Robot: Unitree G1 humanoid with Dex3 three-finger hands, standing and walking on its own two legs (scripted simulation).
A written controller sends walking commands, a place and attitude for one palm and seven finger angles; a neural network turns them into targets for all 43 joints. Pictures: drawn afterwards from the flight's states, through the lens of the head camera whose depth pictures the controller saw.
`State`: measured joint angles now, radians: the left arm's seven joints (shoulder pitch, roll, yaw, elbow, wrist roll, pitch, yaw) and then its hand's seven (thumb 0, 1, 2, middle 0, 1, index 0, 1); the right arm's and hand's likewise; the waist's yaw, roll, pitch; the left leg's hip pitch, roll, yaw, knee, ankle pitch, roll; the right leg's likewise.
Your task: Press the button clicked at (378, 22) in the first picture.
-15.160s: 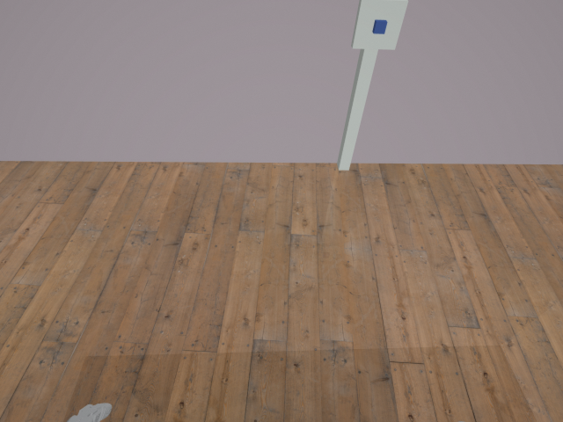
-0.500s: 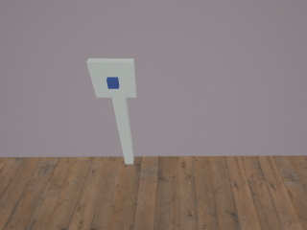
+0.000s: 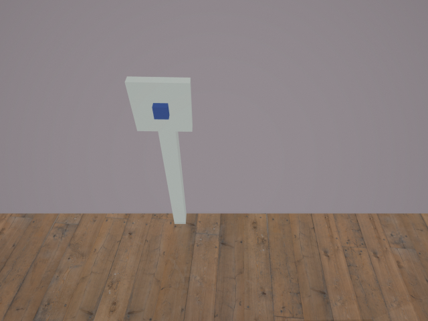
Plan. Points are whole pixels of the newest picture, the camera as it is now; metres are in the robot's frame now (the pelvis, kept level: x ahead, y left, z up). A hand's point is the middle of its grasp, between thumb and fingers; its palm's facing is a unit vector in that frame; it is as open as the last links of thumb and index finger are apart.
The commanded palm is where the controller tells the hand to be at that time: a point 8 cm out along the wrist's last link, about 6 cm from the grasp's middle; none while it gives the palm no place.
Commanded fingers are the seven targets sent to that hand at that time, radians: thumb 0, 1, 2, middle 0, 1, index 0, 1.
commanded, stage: look again from close up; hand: left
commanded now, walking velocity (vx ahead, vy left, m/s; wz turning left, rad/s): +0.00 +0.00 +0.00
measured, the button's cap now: (161, 110) +0.68 +0.19 -0.01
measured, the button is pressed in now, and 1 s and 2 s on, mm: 0 0 0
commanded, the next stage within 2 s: shuffle to correct the standing spot in 0.58 s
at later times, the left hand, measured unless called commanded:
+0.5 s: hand out of the picture +0.06 +0.22 -0.17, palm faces -0.04 -0.96 -0.29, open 7.4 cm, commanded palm none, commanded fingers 0.00 0.90 0.90 -0.20 -0.30 -0.20 -0.30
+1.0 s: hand out of the picture +0.05 +0.18 -0.20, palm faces +0.09 -0.98 -0.20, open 7.4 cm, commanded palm none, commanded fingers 0.00 0.90 0.90 -0.20 -0.30 -0.20 -0.30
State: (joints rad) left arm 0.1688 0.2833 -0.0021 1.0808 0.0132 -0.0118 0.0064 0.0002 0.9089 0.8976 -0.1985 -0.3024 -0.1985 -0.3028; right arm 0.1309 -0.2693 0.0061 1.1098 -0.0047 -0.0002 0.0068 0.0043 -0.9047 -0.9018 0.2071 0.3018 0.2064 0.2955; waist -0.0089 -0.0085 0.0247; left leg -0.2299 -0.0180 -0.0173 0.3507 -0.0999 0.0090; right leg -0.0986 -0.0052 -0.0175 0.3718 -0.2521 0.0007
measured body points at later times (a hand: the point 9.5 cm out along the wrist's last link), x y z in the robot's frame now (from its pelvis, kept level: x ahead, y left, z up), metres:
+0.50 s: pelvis +0.02 +0.00 +0.00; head +0.04 +0.00 +0.45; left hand +0.07 +0.27 -0.15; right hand +0.08 -0.28 -0.14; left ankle +0.06 +0.11 -0.74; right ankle -0.03 -0.12 -0.74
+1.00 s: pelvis +0.08 +0.00 -0.02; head +0.08 +0.01 +0.43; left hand +0.04 +0.24 -0.18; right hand +0.09 -0.24 -0.17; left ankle +0.07 +0.10 -0.74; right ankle -0.03 -0.12 -0.74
